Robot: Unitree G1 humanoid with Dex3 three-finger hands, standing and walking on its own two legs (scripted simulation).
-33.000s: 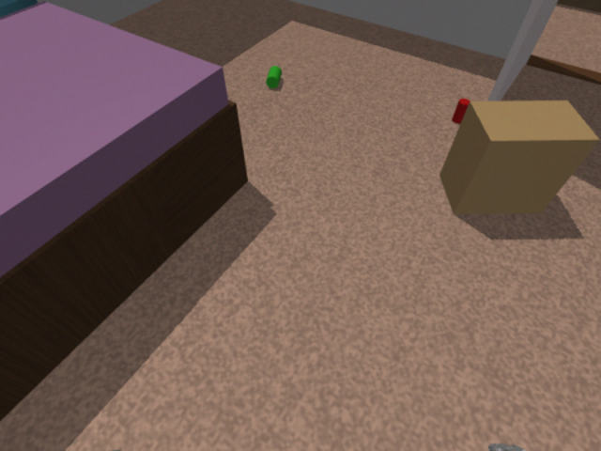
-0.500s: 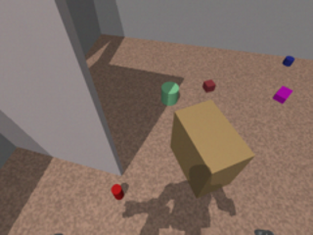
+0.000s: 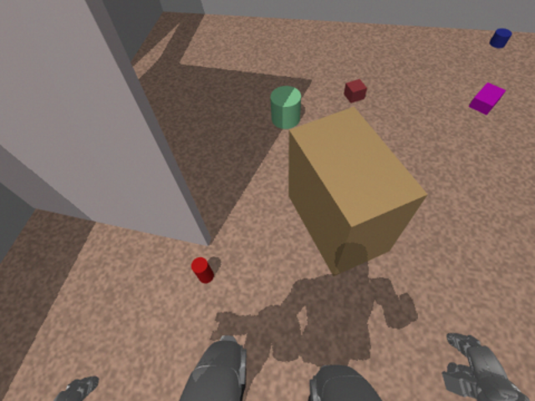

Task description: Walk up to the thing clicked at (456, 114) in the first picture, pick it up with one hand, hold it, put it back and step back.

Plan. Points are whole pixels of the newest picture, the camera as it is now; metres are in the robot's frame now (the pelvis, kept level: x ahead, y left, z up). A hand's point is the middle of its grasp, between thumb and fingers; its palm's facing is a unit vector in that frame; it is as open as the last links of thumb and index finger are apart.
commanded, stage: step back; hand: left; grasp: from above
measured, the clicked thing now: (203, 270) +0.52 +0.28 -0.68
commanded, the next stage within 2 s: none
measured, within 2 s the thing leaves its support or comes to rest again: neither
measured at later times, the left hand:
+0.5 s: hand out of the picture -0.04 +0.30 -0.13, palm faces +0.09 -0.91 -0.39, open 7.4 cm
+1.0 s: hand out of the picture -0.22 +0.28 -0.11, palm faces +0.02 -0.89 -0.45, open 7.4 cm
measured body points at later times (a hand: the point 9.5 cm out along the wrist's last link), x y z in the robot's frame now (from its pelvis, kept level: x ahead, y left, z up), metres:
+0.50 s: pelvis -0.14 +0.02 +0.02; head -0.09 +0.04 +0.46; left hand -0.05 +0.35 -0.10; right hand -0.02 -0.28 -0.09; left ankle -0.12 +0.13 -0.71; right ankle -0.12 -0.11 -0.63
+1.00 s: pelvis -0.31 +0.00 +0.02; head -0.26 -0.02 +0.46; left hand -0.22 +0.32 -0.08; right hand -0.23 -0.32 -0.12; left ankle -0.34 +0.14 -0.65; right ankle -0.26 -0.12 -0.71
